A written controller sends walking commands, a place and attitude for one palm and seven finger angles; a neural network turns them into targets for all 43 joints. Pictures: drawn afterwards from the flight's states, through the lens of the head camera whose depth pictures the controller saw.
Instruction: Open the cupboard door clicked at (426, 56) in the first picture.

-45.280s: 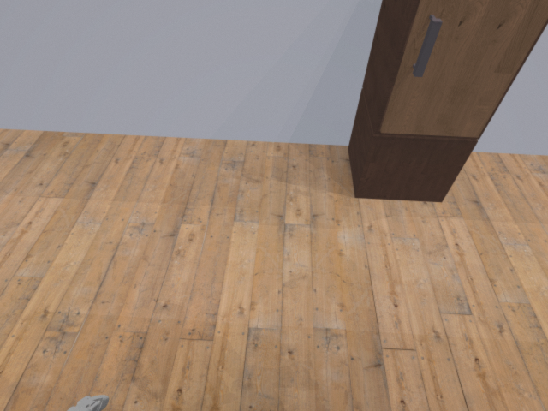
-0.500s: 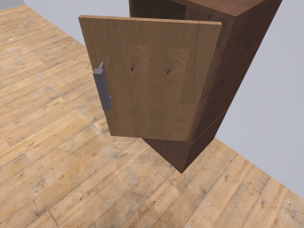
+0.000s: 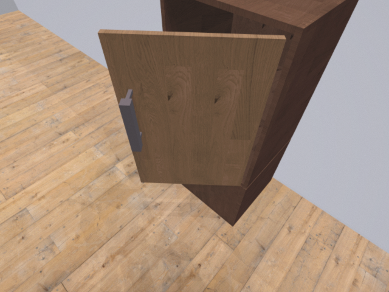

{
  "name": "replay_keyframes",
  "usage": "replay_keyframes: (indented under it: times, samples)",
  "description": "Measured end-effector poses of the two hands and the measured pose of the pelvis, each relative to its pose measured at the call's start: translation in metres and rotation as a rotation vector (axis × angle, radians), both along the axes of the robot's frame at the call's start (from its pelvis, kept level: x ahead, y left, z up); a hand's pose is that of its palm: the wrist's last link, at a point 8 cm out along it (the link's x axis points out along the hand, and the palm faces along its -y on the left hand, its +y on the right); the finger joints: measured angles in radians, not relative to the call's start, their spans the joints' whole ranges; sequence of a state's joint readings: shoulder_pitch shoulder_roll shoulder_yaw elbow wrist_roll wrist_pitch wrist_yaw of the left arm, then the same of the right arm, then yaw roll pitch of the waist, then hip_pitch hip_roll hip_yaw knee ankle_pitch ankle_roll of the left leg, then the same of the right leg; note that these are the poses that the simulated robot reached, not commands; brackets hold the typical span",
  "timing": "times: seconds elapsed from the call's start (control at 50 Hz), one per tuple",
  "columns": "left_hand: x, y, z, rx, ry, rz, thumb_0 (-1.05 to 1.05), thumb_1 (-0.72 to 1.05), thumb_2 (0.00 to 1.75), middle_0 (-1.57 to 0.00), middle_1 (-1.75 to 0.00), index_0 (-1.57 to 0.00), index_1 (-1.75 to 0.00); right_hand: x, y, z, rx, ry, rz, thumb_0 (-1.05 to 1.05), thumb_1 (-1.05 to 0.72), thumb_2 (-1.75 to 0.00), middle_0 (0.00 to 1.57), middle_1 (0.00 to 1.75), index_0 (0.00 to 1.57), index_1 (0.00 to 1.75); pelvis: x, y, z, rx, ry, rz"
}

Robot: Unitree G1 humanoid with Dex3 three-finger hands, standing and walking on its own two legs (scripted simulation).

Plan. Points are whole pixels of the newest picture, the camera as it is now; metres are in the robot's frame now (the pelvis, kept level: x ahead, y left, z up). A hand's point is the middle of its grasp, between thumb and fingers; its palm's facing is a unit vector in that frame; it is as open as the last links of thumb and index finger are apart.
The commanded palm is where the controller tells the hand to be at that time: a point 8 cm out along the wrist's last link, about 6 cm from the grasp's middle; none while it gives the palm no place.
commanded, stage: come to a stop and stand still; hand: left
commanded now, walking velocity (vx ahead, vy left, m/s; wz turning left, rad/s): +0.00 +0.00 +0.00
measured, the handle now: (133, 121) +0.53 +0.20 +0.02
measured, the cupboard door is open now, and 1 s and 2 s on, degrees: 41 41 41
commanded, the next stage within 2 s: look again from close up in 0.20 s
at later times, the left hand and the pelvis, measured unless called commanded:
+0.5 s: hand out of the picture +0.03 +0.19 -0.17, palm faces -0.01 -0.98 -0.21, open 7.4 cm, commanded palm none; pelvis +0.02 +0.00 +0.01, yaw +0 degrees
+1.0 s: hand (101, 277) +0.16 +0.20 -0.06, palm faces +0.26 -0.95 -0.18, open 7.5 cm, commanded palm +0.13 +0.25 -0.06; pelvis +0.01 -0.01 +0.00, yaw +2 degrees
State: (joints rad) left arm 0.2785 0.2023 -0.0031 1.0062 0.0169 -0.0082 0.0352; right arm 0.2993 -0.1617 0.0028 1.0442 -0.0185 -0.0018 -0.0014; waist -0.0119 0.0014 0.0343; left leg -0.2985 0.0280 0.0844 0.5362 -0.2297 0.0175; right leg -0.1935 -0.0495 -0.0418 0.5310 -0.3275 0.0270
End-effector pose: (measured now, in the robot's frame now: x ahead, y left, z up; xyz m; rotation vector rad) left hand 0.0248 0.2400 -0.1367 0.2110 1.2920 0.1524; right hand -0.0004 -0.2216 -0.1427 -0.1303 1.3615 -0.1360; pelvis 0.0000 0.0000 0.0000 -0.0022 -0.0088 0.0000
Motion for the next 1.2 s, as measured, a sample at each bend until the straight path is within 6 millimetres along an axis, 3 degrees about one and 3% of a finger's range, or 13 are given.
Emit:
replay_keyframes:
  times: [0.48, 0.64, 0.88, 0.92, 0.96, 1.02, 1.06, 1.12, 1.2]
  samples:
    - [0.004, -0.001, -0.004, -0.028, 0.038, 0.008, 0.0, 0.91, 0.9, -0.2, -0.3, -0.2, -0.3, 0.071, -0.017, 0.016, -0.06, -0.111, 0.053, 0.01, -0.91, -0.9, 0.2, 0.29, 0.2, 0.3, 0.015, 0.0, 0.005, 0.005, -0.007, -0.006]
    - [0.004, 0.004, -0.001, -0.012, 0.043, 0.009, 0.0, 0.91, 0.9, -0.2, -0.3, -0.2, -0.3, 0.073, -0.022, 0.017, -0.066, -0.105, 0.057, 0.01, -0.91, -0.9, 0.2, 0.29, 0.2, 0.3, 0.017, -0.001, 0.007, 0.007, -0.008, -0.007]
    - [0.005, 0.005, 0.002, 0.004, 0.056, 0.004, 0.0, 0.91, 0.9, -0.2, -0.3, -0.2, -0.3, 0.059, -0.024, 0.014, -0.06, -0.053, 0.045, 0.01, -0.91, -0.9, 0.2, 0.29, 0.2, 0.3, 0.018, -0.002, 0.007, 0.004, 0.001, -0.006]
    - [0.032, 0.008, 0.021, 0.004, -0.13, 0.092, 0.01, 0.91, 0.9, -0.2, -0.3, -0.2, -0.3, 0.064, -0.024, 0.018, -0.072, -0.142, 0.038, 0.01, -0.91, -0.9, 0.21, 0.29, 0.2, 0.3, 0.016, -0.003, 0.006, 0.007, 0.001, 0.0]
    - [0.071, 0.008, 0.058, 0.032, -0.422, 0.11, 0.01, 0.9, 0.89, -0.2, -0.31, -0.2, -0.31, 0.075, -0.025, 0.024, -0.082, -0.275, 0.03, 0.01, -0.91, -0.9, 0.21, 0.29, 0.2, 0.3, 0.014, -0.004, 0.003, 0.02, 0.008, 0.01]
    - [0.125, 0.006, 0.108, 0.024, -0.802, 0.101, 0.01, 0.87, 0.88, -0.2, -0.33, -0.2, -0.33, 0.097, -0.028, 0.027, -0.085, -0.435, 0.041, 0.01, -0.91, -0.9, 0.21, 0.29, 0.2, 0.3, 0.006, -0.008, -0.005, 0.015, 0.04, 0.037]
    - [0.15, 0.004, 0.129, -0.001, -1.011, 0.054, 0.01, 0.84, 0.87, -0.2, -0.35, -0.2, -0.34, 0.113, -0.032, 0.028, -0.087, -0.521, 0.054, 0.01, -0.91, -0.9, 0.21, 0.29, 0.2, 0.3, -0.001, -0.012, -0.014, 0.01, 0.084, 0.035]
    - [0.164, -0.001, 0.135, -0.06, -1.232, -0.065, 0.01, 0.79, 0.85, -0.21, -0.38, -0.2, -0.38, 0.137, -0.042, 0.026, -0.092, -0.636, 0.083, 0.01, -0.91, -0.9, 0.21, 0.29, 0.2, 0.3, -0.012, -0.021, -0.034, 0.01, 0.159, 0.018]
    - [0.149, -0.003, 0.11, -0.138, -1.279, -0.189, 0.0, 0.71, 0.81, -0.21, -0.43, -0.21, -0.43, 0.166, -0.057, 0.022, -0.109, -0.761, 0.117, 0.01, -0.9, -0.9, 0.21, 0.3, 0.2, 0.3, -0.023, -0.03, -0.064, 0.009, 0.209, 0.009]
